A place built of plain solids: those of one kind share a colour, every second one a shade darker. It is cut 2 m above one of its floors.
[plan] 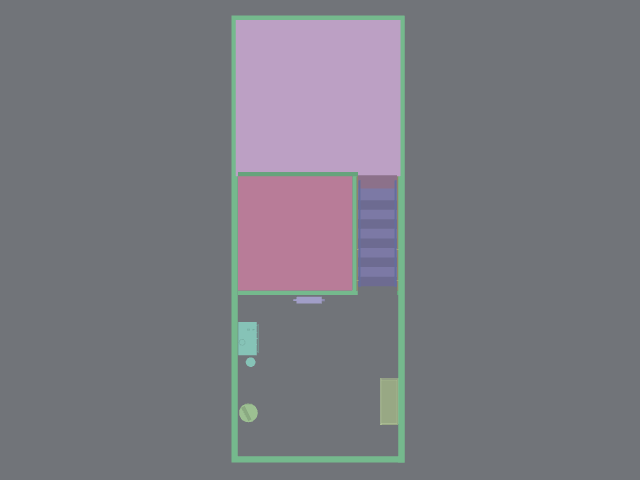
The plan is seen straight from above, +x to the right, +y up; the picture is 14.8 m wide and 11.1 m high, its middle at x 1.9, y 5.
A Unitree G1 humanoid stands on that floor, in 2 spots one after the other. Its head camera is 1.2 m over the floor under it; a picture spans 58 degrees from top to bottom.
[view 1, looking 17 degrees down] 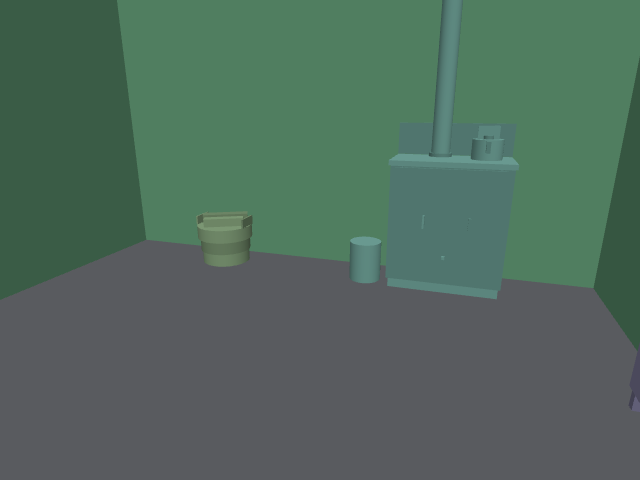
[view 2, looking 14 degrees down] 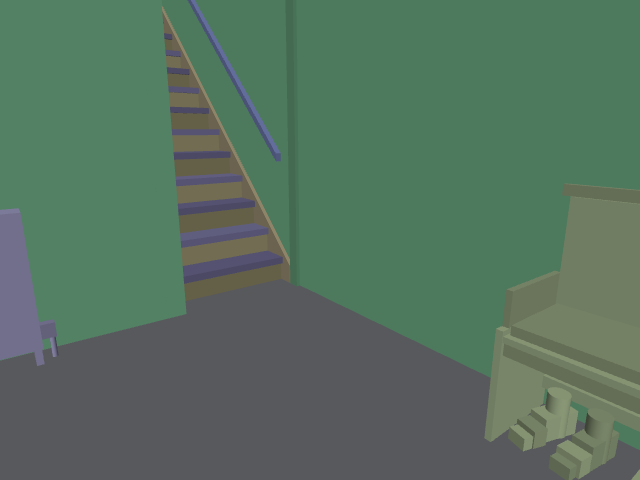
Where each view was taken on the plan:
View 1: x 3.23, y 2.78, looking -162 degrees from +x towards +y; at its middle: wall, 3.55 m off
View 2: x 1.85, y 1.00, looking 53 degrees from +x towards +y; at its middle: wall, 3.18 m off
